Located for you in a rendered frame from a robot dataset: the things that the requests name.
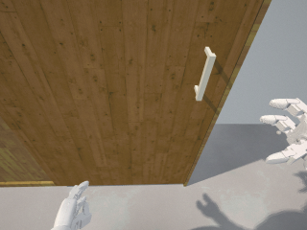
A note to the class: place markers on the handle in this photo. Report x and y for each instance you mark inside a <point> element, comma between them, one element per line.
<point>205,74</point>

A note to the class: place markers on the robot left hand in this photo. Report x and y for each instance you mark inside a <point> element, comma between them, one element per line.
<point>69,209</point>

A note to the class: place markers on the wardrobe door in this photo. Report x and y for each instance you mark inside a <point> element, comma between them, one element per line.
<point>16,163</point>
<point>104,90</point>

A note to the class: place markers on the robot right hand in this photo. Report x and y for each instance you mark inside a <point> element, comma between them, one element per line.
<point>295,150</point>

